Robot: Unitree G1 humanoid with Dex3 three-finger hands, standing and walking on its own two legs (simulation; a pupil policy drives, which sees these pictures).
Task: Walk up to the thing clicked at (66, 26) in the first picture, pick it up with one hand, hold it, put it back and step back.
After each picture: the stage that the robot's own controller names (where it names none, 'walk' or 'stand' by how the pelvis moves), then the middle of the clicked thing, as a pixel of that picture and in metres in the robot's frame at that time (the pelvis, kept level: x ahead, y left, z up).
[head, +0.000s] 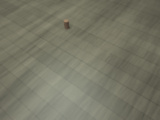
stand; (66, 24) +1.71 +0.24 -0.72
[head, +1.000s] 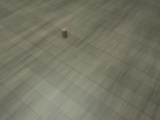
walk; (64, 33) +1.58 +0.20 -0.71
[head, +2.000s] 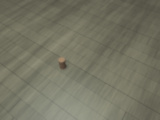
walk; (62, 63) +1.00 +0.20 -0.71
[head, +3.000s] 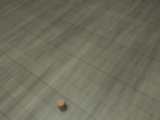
walk; (61, 105) +0.58 +0.25 -0.70
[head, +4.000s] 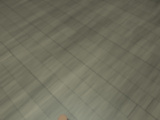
walk; out of the picture +0.39 +0.21 -0.69
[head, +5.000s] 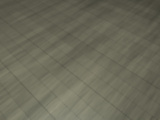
stand; out of the picture +0.33 +0.21 -0.72
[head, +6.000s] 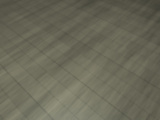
stand; out of the picture +0.33 +0.22 -0.73
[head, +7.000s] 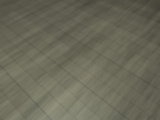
stand; out of the picture +0.31 +0.23 -0.73
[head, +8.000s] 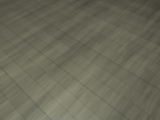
stand; out of the picture +0.31 +0.23 -0.73
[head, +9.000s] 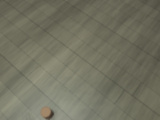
go down; (46, 113) +0.35 +0.23 -0.62
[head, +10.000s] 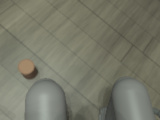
go down; (28, 69) +0.40 +0.25 -0.30
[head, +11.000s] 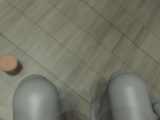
close in; (10, 65) +0.39 +0.26 -0.27
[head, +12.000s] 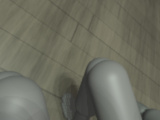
close; out of the picture +0.38 +0.28 -0.22
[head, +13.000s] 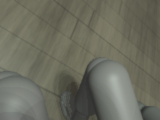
close; out of the picture +0.37 +0.29 -0.22
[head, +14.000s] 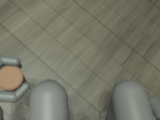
lift; (13, 81) +0.31 +0.26 -0.07
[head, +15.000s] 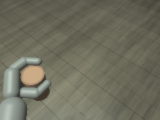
hold; (36, 84) +0.33 +0.17 +0.05
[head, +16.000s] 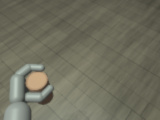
hold; (40, 88) +0.33 +0.17 +0.01
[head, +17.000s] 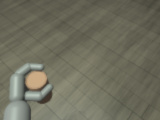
hold; (40, 88) +0.33 +0.17 +0.01
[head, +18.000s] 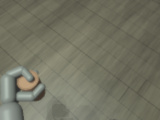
crouch; (32, 86) +0.34 +0.19 -0.06
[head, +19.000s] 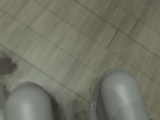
lower; out of the picture +0.44 +0.28 -0.12
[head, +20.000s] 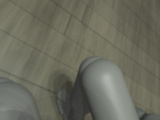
lower; out of the picture +0.40 +0.30 -0.22
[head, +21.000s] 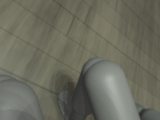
lower; out of the picture +0.39 +0.30 -0.22
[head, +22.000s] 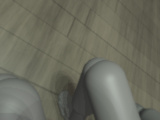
lower; out of the picture +0.39 +0.30 -0.22
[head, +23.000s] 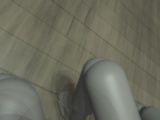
lower; out of the picture +0.39 +0.30 -0.22
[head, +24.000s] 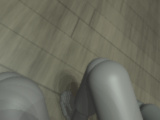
open; out of the picture +0.37 +0.28 -0.22
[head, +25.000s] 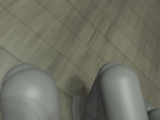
stand; out of the picture +0.38 +0.27 -0.22
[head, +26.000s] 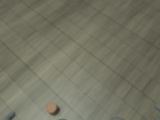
stand; (52, 109) +0.36 +0.21 -0.56
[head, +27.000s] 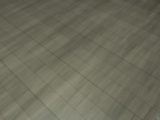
stand; out of the picture +0.34 +0.21 -0.66
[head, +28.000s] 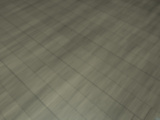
stand; out of the picture +0.34 +0.20 -0.67
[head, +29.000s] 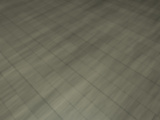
stand; out of the picture +0.36 +0.20 -0.72
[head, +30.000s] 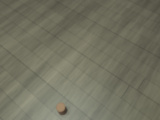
walk; (61, 109) +0.41 +0.18 -0.70
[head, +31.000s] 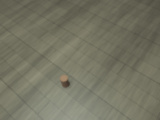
walk; (64, 81) +0.70 +0.20 -0.70
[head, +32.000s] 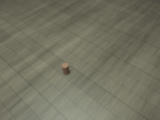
stand; (65, 68) +0.99 +0.24 -0.70
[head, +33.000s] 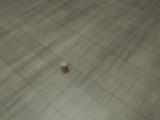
stand; (64, 67) +0.97 +0.22 -0.73
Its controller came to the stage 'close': yes
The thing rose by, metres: 0.72
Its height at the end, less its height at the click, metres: +0.00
